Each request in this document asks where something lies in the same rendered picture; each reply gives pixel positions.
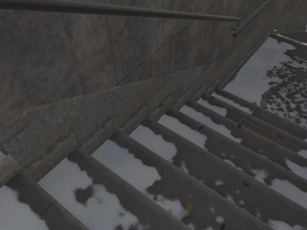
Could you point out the stairs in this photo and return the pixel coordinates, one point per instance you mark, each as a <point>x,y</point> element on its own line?
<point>300,38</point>
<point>221,163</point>

